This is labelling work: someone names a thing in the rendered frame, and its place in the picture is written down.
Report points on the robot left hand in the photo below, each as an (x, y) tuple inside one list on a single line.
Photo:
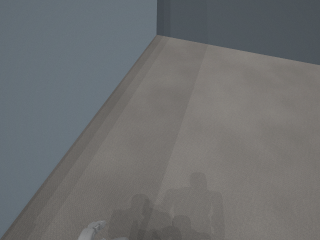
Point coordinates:
[(92, 229)]

